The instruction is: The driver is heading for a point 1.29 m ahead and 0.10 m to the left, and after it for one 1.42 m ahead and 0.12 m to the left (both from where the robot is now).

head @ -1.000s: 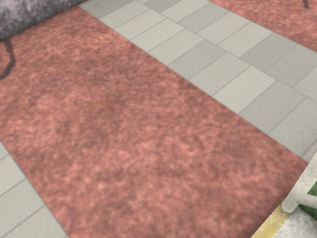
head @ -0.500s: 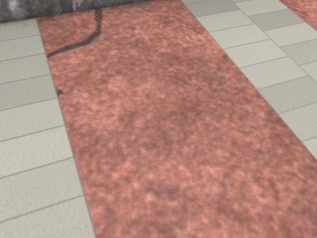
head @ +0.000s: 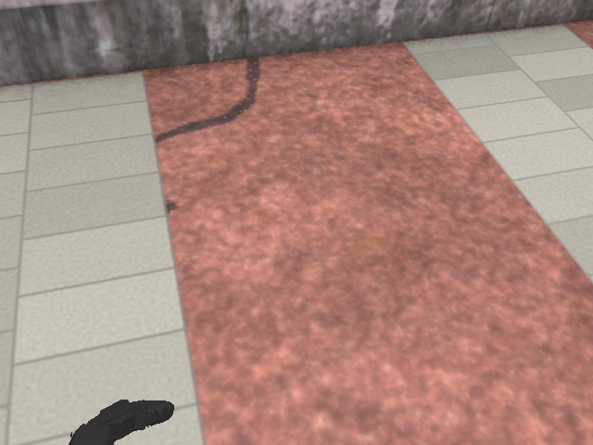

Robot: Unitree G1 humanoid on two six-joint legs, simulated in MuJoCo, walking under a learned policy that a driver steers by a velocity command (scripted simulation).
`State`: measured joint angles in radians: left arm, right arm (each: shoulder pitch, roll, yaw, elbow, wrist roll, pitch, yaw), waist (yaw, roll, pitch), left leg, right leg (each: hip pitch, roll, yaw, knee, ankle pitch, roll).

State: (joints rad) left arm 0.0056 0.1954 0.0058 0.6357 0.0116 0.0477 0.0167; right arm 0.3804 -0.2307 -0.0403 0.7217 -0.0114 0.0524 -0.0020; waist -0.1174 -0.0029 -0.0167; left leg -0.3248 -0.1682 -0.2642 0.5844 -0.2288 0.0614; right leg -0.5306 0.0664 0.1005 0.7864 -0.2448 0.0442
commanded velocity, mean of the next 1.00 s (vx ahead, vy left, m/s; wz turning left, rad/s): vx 0.10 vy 0.00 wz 0.36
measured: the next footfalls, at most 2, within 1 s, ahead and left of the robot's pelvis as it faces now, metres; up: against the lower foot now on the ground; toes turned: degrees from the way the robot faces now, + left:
right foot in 0.06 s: +0.10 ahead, -0.13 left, +0.00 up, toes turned +8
left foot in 0.54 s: +0.11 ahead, +0.10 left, +0.00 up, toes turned +15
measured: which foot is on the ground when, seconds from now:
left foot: down 0.00-0.06, up 0.08-0.52, down 0.54-0.98, up 1.00-1.00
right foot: up 0.00-0.04, down 0.06-0.54, up 0.56-0.96, down 0.98-1.00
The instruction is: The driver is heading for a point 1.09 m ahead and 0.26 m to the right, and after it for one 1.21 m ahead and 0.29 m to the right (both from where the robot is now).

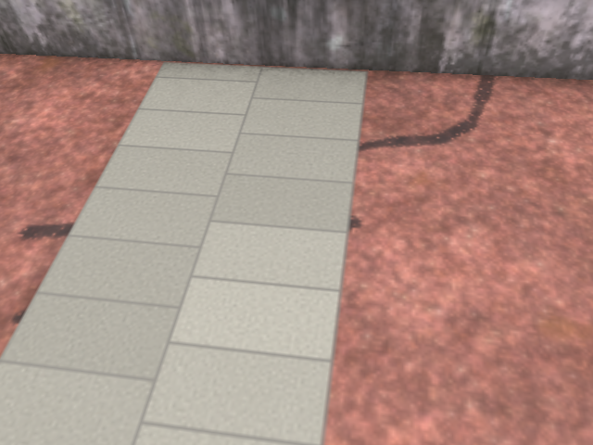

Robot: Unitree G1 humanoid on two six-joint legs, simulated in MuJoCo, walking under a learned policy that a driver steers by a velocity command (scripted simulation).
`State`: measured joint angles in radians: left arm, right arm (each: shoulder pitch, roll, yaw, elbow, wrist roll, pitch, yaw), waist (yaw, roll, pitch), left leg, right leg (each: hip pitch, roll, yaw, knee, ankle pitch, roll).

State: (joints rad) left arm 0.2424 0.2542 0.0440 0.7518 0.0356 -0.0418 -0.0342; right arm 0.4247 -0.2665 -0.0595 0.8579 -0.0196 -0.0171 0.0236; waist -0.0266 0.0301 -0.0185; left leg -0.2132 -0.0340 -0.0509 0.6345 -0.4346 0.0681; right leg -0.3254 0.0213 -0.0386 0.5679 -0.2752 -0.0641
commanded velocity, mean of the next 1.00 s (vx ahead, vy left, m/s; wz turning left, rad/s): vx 0.47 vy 0.00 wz -0.25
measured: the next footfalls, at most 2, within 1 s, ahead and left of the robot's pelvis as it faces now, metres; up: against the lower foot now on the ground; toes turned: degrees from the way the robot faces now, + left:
left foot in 0.46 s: +0.39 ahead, +0.07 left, +0.00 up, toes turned +0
right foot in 0.98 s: +0.64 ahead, -0.16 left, +0.00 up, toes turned -23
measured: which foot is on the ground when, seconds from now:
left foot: up 0.00-0.44, down 0.46-1.00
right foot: down 0.00-0.46, up 0.48-0.96, down 0.98-1.00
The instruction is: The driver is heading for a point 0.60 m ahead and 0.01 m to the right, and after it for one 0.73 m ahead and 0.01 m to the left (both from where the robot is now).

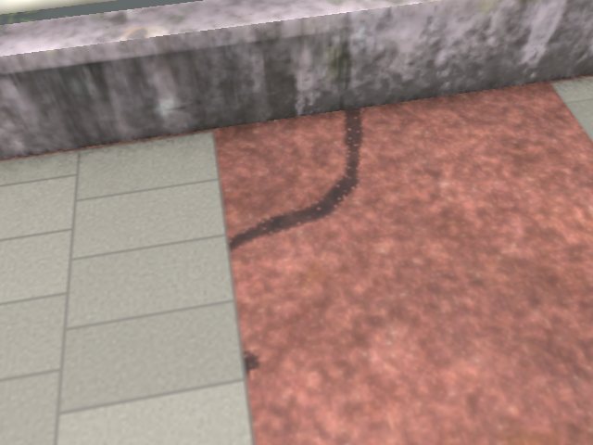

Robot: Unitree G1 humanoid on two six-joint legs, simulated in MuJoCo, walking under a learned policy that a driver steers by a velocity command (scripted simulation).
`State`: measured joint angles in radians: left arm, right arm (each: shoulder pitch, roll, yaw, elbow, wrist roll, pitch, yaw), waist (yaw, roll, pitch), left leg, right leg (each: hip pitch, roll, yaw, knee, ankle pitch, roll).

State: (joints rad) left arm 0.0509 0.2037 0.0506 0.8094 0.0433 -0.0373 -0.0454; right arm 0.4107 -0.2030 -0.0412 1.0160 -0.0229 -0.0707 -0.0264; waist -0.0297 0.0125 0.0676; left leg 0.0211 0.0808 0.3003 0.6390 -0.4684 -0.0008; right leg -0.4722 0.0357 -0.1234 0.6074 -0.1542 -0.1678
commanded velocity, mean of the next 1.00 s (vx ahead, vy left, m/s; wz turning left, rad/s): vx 0.40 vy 0.00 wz -0.08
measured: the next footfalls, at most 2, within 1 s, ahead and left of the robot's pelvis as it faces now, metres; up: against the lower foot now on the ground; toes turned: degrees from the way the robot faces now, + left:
left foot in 0.54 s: +0.49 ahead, +0.04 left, +0.00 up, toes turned -12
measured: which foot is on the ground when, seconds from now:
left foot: down 0.00-0.00, up 0.02-0.52, down 0.54-1.00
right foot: down 0.00-0.56, up 0.58-1.00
